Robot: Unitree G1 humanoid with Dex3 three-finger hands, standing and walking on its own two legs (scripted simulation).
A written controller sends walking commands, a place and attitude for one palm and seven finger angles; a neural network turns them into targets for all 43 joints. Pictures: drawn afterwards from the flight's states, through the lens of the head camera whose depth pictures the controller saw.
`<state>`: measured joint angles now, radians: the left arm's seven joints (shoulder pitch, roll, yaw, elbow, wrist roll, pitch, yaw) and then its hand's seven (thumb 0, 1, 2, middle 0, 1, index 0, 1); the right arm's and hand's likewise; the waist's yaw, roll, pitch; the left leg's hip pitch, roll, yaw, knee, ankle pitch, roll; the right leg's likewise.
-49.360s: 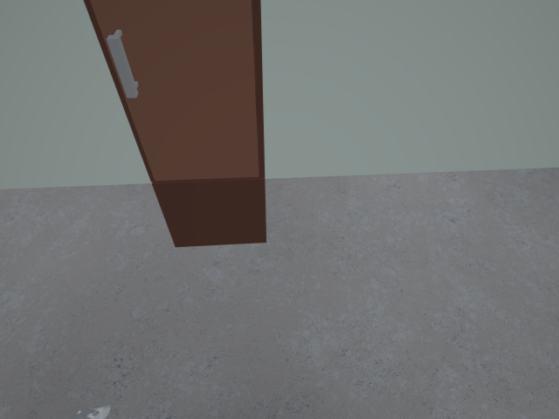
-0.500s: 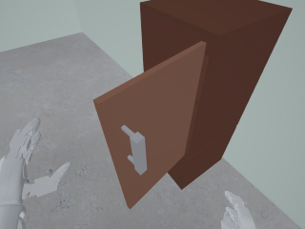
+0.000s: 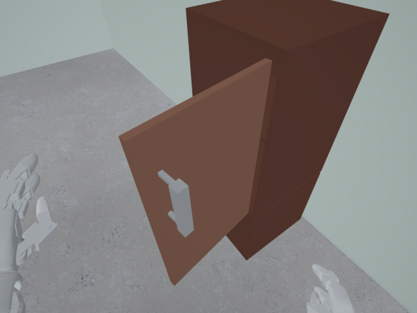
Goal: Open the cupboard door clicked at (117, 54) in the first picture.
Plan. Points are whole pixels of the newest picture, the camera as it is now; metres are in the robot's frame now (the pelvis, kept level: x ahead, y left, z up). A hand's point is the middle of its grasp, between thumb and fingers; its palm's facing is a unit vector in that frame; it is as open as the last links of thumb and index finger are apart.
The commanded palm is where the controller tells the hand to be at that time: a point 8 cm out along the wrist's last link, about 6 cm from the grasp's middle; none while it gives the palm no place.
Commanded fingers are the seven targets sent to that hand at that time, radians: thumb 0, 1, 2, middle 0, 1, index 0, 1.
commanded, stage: draw the hand back to the body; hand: left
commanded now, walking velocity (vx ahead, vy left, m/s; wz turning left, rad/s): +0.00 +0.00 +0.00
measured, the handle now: (175, 203) +0.29 +0.11 +0.07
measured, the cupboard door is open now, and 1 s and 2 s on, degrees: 100 100 100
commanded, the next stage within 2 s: step back with the hand held close in 0.06 s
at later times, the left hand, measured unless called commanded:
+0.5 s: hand (50, 233) +0.18 +0.26 +0.14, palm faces +0.33 -0.80 -0.50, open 7.4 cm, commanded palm +0.12 +0.31 +0.17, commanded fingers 0.00 0.90 0.90 -0.20 -0.30 -0.20 -0.30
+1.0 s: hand out of the picture +0.10 +0.29 +0.15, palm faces +0.43 -0.80 -0.43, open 7.4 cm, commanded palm +0.03 +0.34 +0.17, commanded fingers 0.00 0.90 0.90 -0.20 -0.30 -0.20 -0.30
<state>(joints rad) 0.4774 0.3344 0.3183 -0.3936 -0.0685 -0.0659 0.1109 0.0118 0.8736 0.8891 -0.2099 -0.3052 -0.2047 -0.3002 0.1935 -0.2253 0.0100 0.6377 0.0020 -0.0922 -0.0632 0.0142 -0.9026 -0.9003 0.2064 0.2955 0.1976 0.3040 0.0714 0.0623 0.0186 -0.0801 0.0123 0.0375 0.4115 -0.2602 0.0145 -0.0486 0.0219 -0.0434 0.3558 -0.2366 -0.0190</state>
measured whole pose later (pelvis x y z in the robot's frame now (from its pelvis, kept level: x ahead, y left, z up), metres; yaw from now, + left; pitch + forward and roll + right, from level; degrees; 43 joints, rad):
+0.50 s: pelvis -0.03 +0.01 +0.00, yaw -2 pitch +0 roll -1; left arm 0.55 0.39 0.37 -0.43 -0.05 -0.14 0.11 0.01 0.89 0.90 -0.21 -0.31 -0.21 -0.30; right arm 0.17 -0.24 -0.02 0.56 0.02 0.00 -0.07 0.01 -0.90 -0.90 0.21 0.30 0.20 0.30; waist 0.01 0.05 0.03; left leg -0.23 0.01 0.08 0.45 -0.22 0.03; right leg -0.21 0.02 0.00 0.39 -0.18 0.00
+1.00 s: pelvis -0.11 +0.04 -0.02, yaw -1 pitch -1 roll -2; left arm 0.52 0.38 0.42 -0.55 -0.02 -0.22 0.16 0.01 0.89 0.90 -0.21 -0.31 -0.21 -0.30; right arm 0.22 -0.22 0.00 0.57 0.00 -0.07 -0.06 0.01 -0.90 -0.90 0.21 0.30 0.20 0.30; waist 0.01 0.00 0.06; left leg -0.45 -0.01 0.06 0.68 -0.29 0.06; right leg -0.41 -0.01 -0.02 0.59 -0.18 0.02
